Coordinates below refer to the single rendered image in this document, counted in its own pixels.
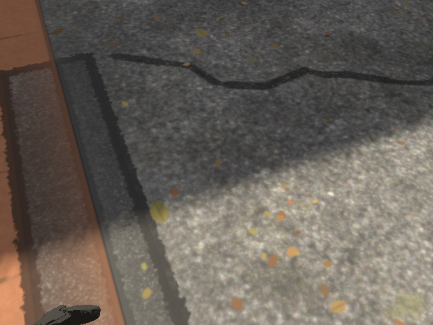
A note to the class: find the left robot hand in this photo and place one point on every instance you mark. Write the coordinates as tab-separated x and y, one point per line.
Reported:
75	315

